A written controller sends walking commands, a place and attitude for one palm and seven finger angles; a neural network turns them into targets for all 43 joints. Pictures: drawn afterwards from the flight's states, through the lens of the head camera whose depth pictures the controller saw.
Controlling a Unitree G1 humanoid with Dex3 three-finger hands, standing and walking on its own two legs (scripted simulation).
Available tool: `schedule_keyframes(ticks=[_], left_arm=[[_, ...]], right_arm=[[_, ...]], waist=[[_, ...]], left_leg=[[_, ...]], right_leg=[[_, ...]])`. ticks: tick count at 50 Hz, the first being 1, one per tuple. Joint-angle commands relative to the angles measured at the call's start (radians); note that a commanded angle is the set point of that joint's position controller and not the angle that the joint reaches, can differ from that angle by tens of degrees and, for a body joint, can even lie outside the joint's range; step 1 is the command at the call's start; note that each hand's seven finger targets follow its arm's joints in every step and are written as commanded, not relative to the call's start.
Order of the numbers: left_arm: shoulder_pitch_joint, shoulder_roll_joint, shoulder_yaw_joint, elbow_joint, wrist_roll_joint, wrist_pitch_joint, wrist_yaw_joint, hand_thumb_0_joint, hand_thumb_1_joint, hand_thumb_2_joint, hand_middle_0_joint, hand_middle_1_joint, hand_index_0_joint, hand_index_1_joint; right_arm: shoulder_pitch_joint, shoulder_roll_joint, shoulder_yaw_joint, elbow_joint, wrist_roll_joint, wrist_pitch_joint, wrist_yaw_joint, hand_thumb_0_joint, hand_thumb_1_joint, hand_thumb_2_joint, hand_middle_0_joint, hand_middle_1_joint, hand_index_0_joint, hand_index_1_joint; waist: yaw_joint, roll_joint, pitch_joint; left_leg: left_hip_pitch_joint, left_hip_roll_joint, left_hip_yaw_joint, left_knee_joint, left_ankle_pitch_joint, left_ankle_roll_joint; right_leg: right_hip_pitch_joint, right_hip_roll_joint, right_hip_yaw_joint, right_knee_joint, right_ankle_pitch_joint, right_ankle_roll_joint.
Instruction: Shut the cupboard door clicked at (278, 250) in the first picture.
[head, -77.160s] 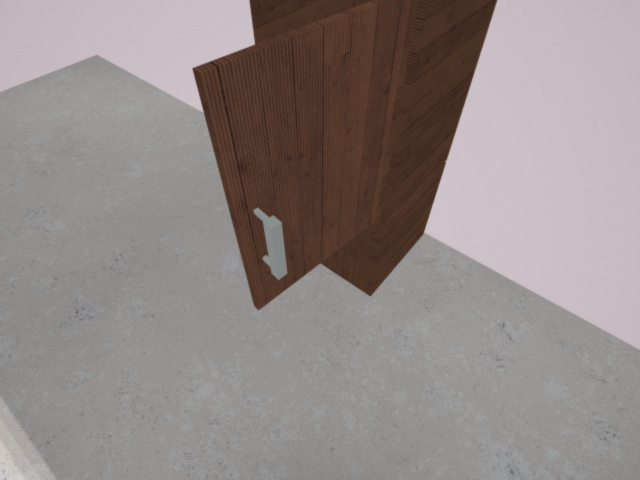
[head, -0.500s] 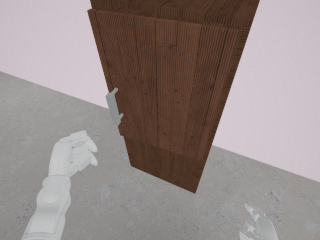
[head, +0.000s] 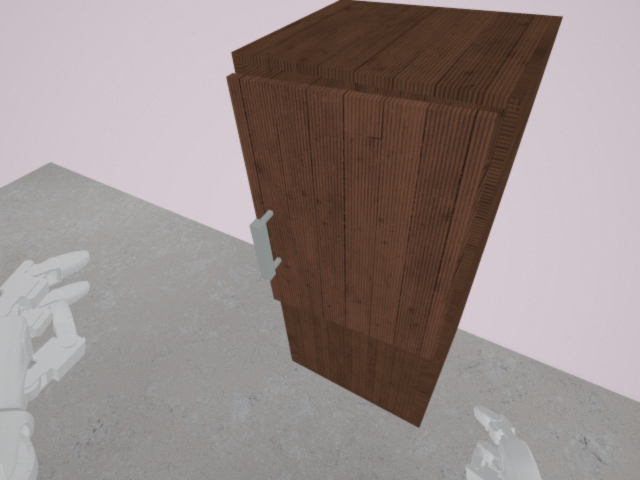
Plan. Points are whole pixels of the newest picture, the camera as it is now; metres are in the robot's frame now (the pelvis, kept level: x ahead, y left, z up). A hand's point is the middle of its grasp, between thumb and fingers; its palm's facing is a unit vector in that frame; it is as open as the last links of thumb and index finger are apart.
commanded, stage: draw the hand back to the body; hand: left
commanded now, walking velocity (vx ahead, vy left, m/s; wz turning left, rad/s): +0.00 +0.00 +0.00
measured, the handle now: (268, 245) +0.60 +0.20 -0.10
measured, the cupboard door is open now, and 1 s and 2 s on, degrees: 4 4 4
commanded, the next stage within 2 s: step back with the hand held close in 0.40 s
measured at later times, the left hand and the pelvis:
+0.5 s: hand (72, 344) +0.18 +0.26 +0.17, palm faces +0.47 -0.79 -0.41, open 7.4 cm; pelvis -0.01 -0.01 +0.00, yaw -1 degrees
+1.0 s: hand (32, 357) +0.17 +0.29 +0.16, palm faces +0.39 -0.76 -0.52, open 7.4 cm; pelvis -0.04 +0.03 +0.00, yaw -2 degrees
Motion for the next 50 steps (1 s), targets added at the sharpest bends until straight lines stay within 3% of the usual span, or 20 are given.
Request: schedule_keyframes(ticks=[1,4,7,10,12,14,17,21,22,23,26,27,28,30,33,36,37,40,44,50], left_arm=[[-0.037,0.211,0.177,-0.252,-0.004,-0.078,0.015,0.0,0.9,0.9,-0.2,-0.3,-0.2,-0.3],[-0.039,0.139,0.118,-0.146,-0.003,-0.066,0.006,0.0,0.9,0.9,-0.2,-0.3,-0.2,-0.3],[-0.086,0.139,0.104,-0.133,0.004,-0.067,0.005,0.0,0.9,0.9,-0.2,-0.3,-0.2,-0.3],[-0.119,0.177,0.124,-0.194,0.007,-0.081,0.012,0.0,0.9,0.9,-0.2,-0.3,-0.2,-0.3],[-0.124,0.217,0.149,-0.248,0.011,-0.091,0.019,0.0,0.9,0.9,-0.2,-0.3,-0.2,-0.3],[-0.122,0.22,0.15,-0.289,0.017,-0.1,0.025,0.0,0.9,0.9,-0.2,-0.3,-0.2,-0.3],[-0.084,0.241,0.185,-0.27,0.015,-0.098,0.029,0.0,0.9,0.9,-0.2,-0.3,-0.2,-0.3],[-0.069,0.187,0.157,-0.189,0.007,-0.091,0.018,0.0,0.9,0.9,-0.2,-0.3,-0.2,-0.3],[-0.048,0.177,0.16,-0.146,0.003,-0.088,0.011,0.0,0.9,0.9,-0.2,-0.3,-0.2,-0.3],[-0.054,0.159,0.139,-0.148,0.001,-0.087,0.005,0.0,0.9,0.9,-0.2,-0.3,-0.2,-0.3],[-0.06,0.16,0.138,-0.157,-0.001,-0.088,0.001,0.0,0.9,0.9,-0.2,-0.3,-0.2,-0.3],[-0.227,0.32,0.28,-0.175,0.012,-0.137,0.019,0.0,0.9,0.9,-0.2,-0.3,-0.2,-0.3],[-0.088,0.215,0.193,-0.135,0.012,-0.145,0.008,0.0,0.9,0.9,-0.2,-0.3,-0.2,-0.3],[-0.037,0.187,0.149,-0.161,0.015,-0.149,0.005,0.0,0.9,0.9,-0.2,-0.3,-0.2,-0.3],[0.001,0.224,0.182,-0.224,0.016,-0.164,0.02,0.0,0.9,0.9,-0.2,-0.3,-0.2,-0.3],[0.018,0.253,0.214,-0.292,0.011,-0.167,0.032,0.0,0.9,0.9,-0.2,-0.3,-0.2,-0.3],[0.022,0.288,0.247,-0.309,0.01,-0.166,0.036,0.0,0.9,0.9,-0.2,-0.3,-0.2,-0.3],[0.059,0.273,0.247,-0.303,0.005,-0.157,0.039,0.0,0.9,0.9,-0.2,-0.3,-0.2,-0.3],[0.098,0.257,0.242,-0.258,0.001,-0.15,0.04,0.0,0.9,0.9,-0.2,-0.3,-0.2,-0.3],[0.11,0.24,0.229,-0.252,0.01,-0.159,0.044,0.0,0.9,0.9,-0.2,-0.3,-0.2,-0.3]], right_arm=[[-0.144,-0.082,-0.045,-0.159,0.004,-0.065,-0.002,0.0,-0.9,-0.9,0.2,0.3,0.2,0.3],[-0.131,-0.092,-0.05,-0.143,0.006,-0.06,-0.002,0.0,-0.9,-0.9,0.2,0.3,0.2,0.3],[-0.13,-0.107,-0.061,-0.137,0.005,-0.061,-0.01,0.0,-0.9,-0.9,0.2,0.3,0.2,0.3],[-0.142,-0.101,-0.059,-0.145,0.001,-0.067,-0.017,0.0,-0.9,-0.9,0.2,0.3,0.2,0.3],[-0.151,-0.1,-0.057,-0.141,-0.002,-0.082,-0.02,0.0,-0.9,-0.9,0.2,0.3,0.2,0.3],[-0.155,-0.089,-0.05,-0.142,-0.004,-0.095,-0.021,0.0,-0.9,-0.9,0.2,0.3,0.2,0.3],[-0.153,-0.089,-0.048,-0.128,-0.006,-0.107,-0.021,0.0,-0.9,-0.9,0.2,0.3,0.2,0.3],[-0.147,-0.082,-0.048,-0.125,0.001,-0.093,-0.018,0.0,-0.9,-0.9,0.2,0.3,0.2,0.3],[-0.147,-0.085,-0.051,-0.121,0.001,-0.093,-0.019,0.0,-0.9,-0.9,0.2,0.3,0.2,0.3],[-0.144,-0.086,-0.051,-0.127,0.004,-0.085,-0.016,0.0,-0.9,-0.9,0.2,0.3,0.2,0.3],[-0.14,-0.092,-0.058,-0.133,0.003,-0.079,-0.012,0.0,-0.9,-0.9,0.2,0.3,0.2,0.3],[-0.121,-0.114,-0.053,-0.159,0.017,-0.062,-0.006,0.0,-0.9,-0.9,0.2,0.3,0.2,0.3],[-0.138,-0.111,-0.066,-0.14,0.006,-0.051,-0.007,0.0,-0.9,-0.9,0.2,0.3,0.2,0.3],[-0.131,-0.114,-0.073,-0.143,0.002,-0.03,0.001,0.0,-0.9,-0.9,0.2,0.3,0.2,0.3],[-0.127,-0.114,-0.079,-0.149,0.001,-0.012,-0.005,0.0,-0.9,-0.9,0.2,0.3,0.2,0.3],[-0.128,-0.128,-0.086,-0.175,-0.001,0.009,-0.019,0.0,-0.9,-0.9,0.2,0.3,0.2,0.3],[-0.135,-0.133,-0.088,-0.18,-0.003,0.014,-0.025,0.0,-0.9,-0.9,0.2,0.3,0.2,0.3],[-0.115,-0.129,-0.089,-0.199,0.0,0.041,-0.03,0.0,-0.9,-0.9,0.2,0.3,0.2,0.3],[-0.11,-0.134,-0.092,-0.206,0.002,0.058,-0.031,0.0,-0.9,-0.9,0.2,0.3,0.2,0.3],[-0.109,-0.147,-0.09,-0.206,0.004,0.048,-0.028,0.0,-0.9,-0.9,0.2,0.3,0.2,0.3]], waist=[[-0.001,-0.028,-0.044],[-0.02,-0.078,0.042],[-0.024,-0.076,0.036],[-0.008,-0.066,-0.048],[0.001,-0.014,-0.084],[0.004,0.021,-0.1],[0.009,0.013,-0.058],[-0.003,-0.012,0.041],[-0.002,-0.056,0.072],[-0.007,-0.03,0.066],[-0.005,-0.055,0.024],[-0.043,0.008,0.09],[-0.044,-0.059,0.016],[-0.052,-0.098,-0.017],[-0.055,-0.069,-0.093],[-0.055,-0.012,-0.146],[-0.05,0.012,-0.167],[-0.052,0.004,-0.186],[-0.055,-0.018,-0.158],[-0.058,-0.006,-0.117]], left_leg=[[0.05,0.024,0.006,-0.064,0.248,0.01],[0.031,0.028,0.008,-0.077,0.196,0.014],[0.053,0.025,0.007,-0.077,0.182,0.021],[0.073,0.016,0.007,-0.078,0.18,0.029],[0.087,0.014,0.008,-0.073,0.196,0.028],[0.089,0.01,0.008,-0.071,0.217,0.024],[0.068,0.01,0.008,-0.066,0.234,0.02],[0.045,0.017,0.015,-0.083,0.191,0.015],[0.038,0.021,0.013,-0.085,0.192,0.016],[0.047,0.024,0.018,-0.091,0.188,0.016],[0.06,0.025,0.015,-0.094,0.193,0.02],[-0.001,0.03,-0.008,-0.061,0.104,0.027],[-0.008,0.036,-0.023,-0.009,0.114,0.034],[-0.003,0.03,-0.018,0.031,0.129,0.03],[-0.007,0.037,-0.02,0.027,0.196,0.024],[0.012,0.064,-0.041,-0.013,0.414,0.022],[0.025,0.071,-0.044,-0.014,0.469,0.022],[-0.003,0.09,-0.056,-0.021,0.55,0.019],[-0.073,0.108,-0.064,-0.044,0.471,0.019],[-0.265,0.125,-0.099,-0.115,0.149,0.043]], right_leg=[[-0.041,-0.009,-0.009,-0.074,0.27,0.002],[-0.084,-0.012,-0.007,-0.093,0.21,0.007],[-0.094,-0.013,-0.002,-0.104,0.189,0.009],[-0.054,-0.02,0.004,-0.091,0.189,0.01],[-0.032,-0.02,0.011,-0.095,0.205,0.006],[-0.017,-0.022,0.005,-0.081,0.232,0.002],[-0.026,-0.017,0.008,-0.102,0.254,0.0],[-0.068,-0.014,0.007,-0.115,0.2,0.004],[-0.083,-0.009,0.006,-0.133,0.198,0.006],[-0.076,-0.014,0.009,-0.122,0.19,0.006],[-0.061,-0.012,0.007,-0.112,0.196,0.009],[-0.127,-0.064,0.091,-0.178,0.203,0.005],[-0.128,-0.101,0.11,-0.168,0.214,-0.01],[-0.136,-0.134,0.138,-0.166,0.259,-0.024],[-0.097,-0.146,0.114,-0.103,0.363,-0.03],[-0.056,-0.087,0.056,-0.01,0.47,-0.005],[-0.052,-0.074,0.05,0.007,0.491,0.001],[-0.022,-0.049,0.035,0.056,0.498,0.008],[-0.029,-0.043,0.043,0.064,0.443,0.013],[0.015,-0.023,0.049,0.084,0.29,0.023]])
